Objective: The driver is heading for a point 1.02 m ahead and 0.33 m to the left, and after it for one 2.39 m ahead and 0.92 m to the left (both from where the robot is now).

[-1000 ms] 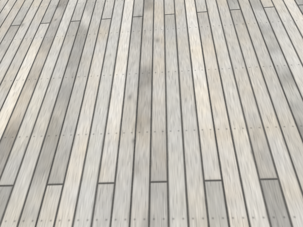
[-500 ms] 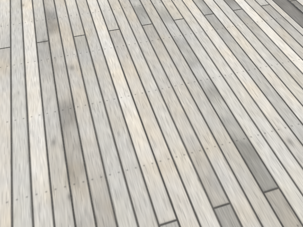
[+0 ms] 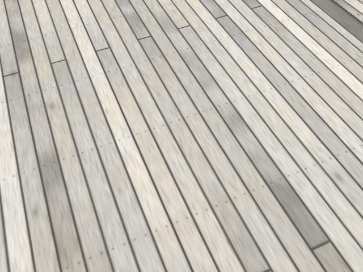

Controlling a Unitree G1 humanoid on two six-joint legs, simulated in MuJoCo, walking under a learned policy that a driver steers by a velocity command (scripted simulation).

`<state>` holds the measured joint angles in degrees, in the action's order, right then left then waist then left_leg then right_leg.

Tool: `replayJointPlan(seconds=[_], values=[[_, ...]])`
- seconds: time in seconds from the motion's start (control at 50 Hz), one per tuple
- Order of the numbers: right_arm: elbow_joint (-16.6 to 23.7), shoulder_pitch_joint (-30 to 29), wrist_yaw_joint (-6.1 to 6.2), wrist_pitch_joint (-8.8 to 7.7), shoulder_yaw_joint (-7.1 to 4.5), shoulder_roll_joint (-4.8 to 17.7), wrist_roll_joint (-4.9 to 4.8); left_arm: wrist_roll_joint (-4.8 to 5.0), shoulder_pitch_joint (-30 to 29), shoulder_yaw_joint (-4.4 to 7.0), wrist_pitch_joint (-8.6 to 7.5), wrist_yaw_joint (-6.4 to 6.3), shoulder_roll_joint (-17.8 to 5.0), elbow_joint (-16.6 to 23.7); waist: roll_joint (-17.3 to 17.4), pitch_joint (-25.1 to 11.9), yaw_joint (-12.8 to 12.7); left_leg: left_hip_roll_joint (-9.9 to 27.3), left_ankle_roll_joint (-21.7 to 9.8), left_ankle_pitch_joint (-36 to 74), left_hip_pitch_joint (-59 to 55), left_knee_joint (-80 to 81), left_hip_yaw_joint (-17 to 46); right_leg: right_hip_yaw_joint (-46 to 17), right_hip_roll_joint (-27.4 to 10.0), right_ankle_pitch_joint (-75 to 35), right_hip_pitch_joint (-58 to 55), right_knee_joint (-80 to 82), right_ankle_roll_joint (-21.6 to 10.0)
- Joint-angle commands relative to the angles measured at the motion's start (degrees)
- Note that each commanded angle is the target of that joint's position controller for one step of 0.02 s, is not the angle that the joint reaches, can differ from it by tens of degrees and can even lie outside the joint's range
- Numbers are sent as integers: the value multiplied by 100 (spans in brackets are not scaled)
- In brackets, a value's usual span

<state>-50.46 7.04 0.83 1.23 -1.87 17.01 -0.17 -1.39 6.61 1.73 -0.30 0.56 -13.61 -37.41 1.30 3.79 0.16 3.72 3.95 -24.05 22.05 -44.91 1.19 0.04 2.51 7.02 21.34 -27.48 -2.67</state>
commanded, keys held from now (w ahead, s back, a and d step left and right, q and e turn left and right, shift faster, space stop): no key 0.54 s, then w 0.40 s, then w+q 0.06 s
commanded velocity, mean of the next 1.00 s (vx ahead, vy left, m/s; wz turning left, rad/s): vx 0.14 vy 0.00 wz -0.01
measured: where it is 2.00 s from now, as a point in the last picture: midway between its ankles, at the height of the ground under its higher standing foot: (168, 196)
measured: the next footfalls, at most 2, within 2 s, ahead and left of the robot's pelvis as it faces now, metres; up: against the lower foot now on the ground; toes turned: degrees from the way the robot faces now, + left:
left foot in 0.06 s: +0.06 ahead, +0.15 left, +0.00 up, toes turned +1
left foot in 1.30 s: +0.52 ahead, +0.12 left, +0.00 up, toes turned +11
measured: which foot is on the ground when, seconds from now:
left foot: up 0.00-0.04, down 0.06-0.82, up 0.84-1.00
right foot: down 0.00-1.00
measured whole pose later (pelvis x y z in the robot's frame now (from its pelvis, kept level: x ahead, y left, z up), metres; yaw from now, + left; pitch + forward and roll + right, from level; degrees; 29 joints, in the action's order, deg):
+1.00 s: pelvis +0.18 -0.02 +0.01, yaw +1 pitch +0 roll +0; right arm -55.3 11.3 -0.6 -4.7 -3.4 17.0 -2.0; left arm 0.1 19.0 2.6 -5.7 1.1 -12.9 -59.5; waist 2.3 0.9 -1.4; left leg 4.3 -2.9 -14.7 28.6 -61.9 0.3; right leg 3.5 2.0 14.6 3.4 -18.1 -3.2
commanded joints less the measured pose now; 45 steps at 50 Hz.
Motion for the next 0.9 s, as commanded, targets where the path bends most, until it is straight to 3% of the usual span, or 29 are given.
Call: replayJointPlan(seconds=[0.02, 0.04, 0.06, 0.08, 0.1, 0.12, 0.14, 0.22, 0.38, 0.54, 0.58, 0.6, 0.64, 0.68, 0.7, 0.74, 0.78, 0.8, 0.82, 0.84, 0.86, 0.88, 0.9], values=[[-2, 725, 22, 32, -85, 350, 68, 33, -338, 212, -61, -66, -739, 236, -854, -1075, 238, -118, -127, 1065, -1299, 953, -185, -1047, -1222, 506, -69, 927, -825], [-16, 738, -4, 21, -73, 315, 137, 48, -288, 171, -52, -65, -626, 150, -792, -988, 279, -164, -226, 1387, -1577, 1372, -230, -966, -1054, 1350, 123, 917, -588], [39, 668, -18, 6, -68, 392, 220, 19, -69, 122, -52, -56, -482, 3, -606, -770, 230, 35, -372, 1624, -1667, 1745, 34, -870, -836, 1996, 329, 848, -260], [171, 490, 6, -11, -113, 739, 204, -31, 123, 127, -42, -51, -501, -63, -85, -437, 3, 494, -604, 1301, -1256, 2150, 516, -623, -510, 2258, 311, 512, 36], [116, 157, 17, -25, -126, 796, 136, -14, 275, 116, -22, -72, -369, -59, 699, -287, -271, 563, -830, -250, -202, 2459, 628, -266, -260, 1570, -430, 377, 223], [193, -71, 4, -79, -60, 544, 162, -14, 38, 139, -8, -113, -500, -92, 731, -99, -164, 397, -735, -938, 302, 2725, 622, -238, -253, 1052, -934, 139, 278], [153, -108, 6, -143, -19, 436, 191, 11, -11, 183, -4, -151, -564, -111, 716, -93, -171, 346, -601, -843, 393, 2771, 570, -239, -283, 756, -1137, 57, 239], [-50, 261, 13, -310, 2, 469, 71, 18, 169, 220, -22, -184, -587, -386, 220, -274, -27, 146, -457, 507, -331, 2351, 293, -390, -406, 70, -1072, 157, 124], [-282, 366, 13, -246, 29, 414, 43, 103, 277, 253, -25, -212, -595, -886, -150, -575, 63, 15, -531, 1888, -922, 2104, 125, -365, -467, -1028, -1320, 60, 187], [-514, 341, -17, -205, 30, 405, 31, 124, 259, 263, 62, -295, -684, -1373, -105, -521, 38, -48, -545, 2342, -1062, 2181, 60, -341, -495, -1168, -1484, 100, 214], [-641, 509, -2, -175, -1, 459, -9, 152, 317, 255, 91, -301, -623, -1536, 67, -539, 61, -79, -687, 875, -1078, 2377, 117, -24, -223, 236, -1360, -118, 219], [-646, 528, 8, -157, -51, 597, -40, 170, 258, 260, 87, -294, -602, -1560, 311, -327, 92, 74, -891, -222, -1012, 2585, 410, 186, -37, 1220, -973, -412, 223], [-651, 730, 47, -190, -161, 913, -93, 215, -173, 256, -36, -253, -607, -1394, 804, 367, 262, 1004, -1461, -1982, -1067, 3348, 1698, 345, -38, 1836, 271, -1154, 177], [-688, 895, 86, -342, -225, 977, -84, 294, -490, 241, -235, -171, -564, -1266, 872, 793, 344, 1608, -1826, -1657, -1259, 3651, 2443, -4, -436, 1998, 1066, -1772, 31], [-687, 923, 83, -413, -236, 923, -75, 316, -517, 247, -319, -121, -585, -1258, 827, 790, 337, 1677, -1847, -1159, -1576, 3603, 2406, -97, -582, 2183, 1361, -1834, -30], [-628, 794, 56, -459, -258, 855, -148, 347, -429, 247, -449, -17, -572, -1323, 650, 589, 208, 1449, -1638, -349, -1776, 3403, 1836, -17, -667, 2005, 1003, -1107, -105], [-527, 443, 16, -414, -281, 898, -198, 327, 350, 302, -481, 26, -546, -1731, 555, 164, -233, 894, -1323, 437, -896, 2977, 946, 510, -234, 619, -963, -65, -40], [-490, 427, 8, -416, -256, 827, -158, 302, 968, 403, -447, 9, -699, -1994, 426, -164, -472, 621, -1175, 1063, -412, 2474, 626, 551, -20, 358, -2014, -75, -10], [-426, 309, -10, -448, -163, 533, -106, 297, 1664, 523, -430, -34, -1005, -2149, -281, -457, -794, 163, -849, 1496, 140, 1025, 13, -371, -618, 741, -2825, 346, -240], [-140, 297, 11, -533, -56, 152, -53, 282, 2297, 647, -448, -28, -1657, -2231, -1987, -853, -877, -604, -423, 91, 1368, -1002, -467, -3071, -2051, 1470, -3655, 1346, -1101], [-87, 182, 12, -621, -124, 393, -150, 209, 2081, 458, -541, 20, -1187, -2201, -1414, -749, -736, -513, -481, -850, 1926, -2131, 318, -3939, -2438, 1826, -3466, 1683, -1415], [-85, 231, -38, -701, -157, 493, -302, 206, 1577, 362, -612, 28, -944, -2072, -1033, -243, -484, -189, -671, -454, 2343, -2504, 507, -3352, -2361, 1786, -3191, 1652, -1295], [-139, 277, -68, -746, -167, 518, -317, 196, 1261, 296, -652, 52, -774, -1964, -786, -73, -346, 72, -791, 95, 2357, -2473, 410, -2712, -2099, 1498, -2955, 1693, -1099]])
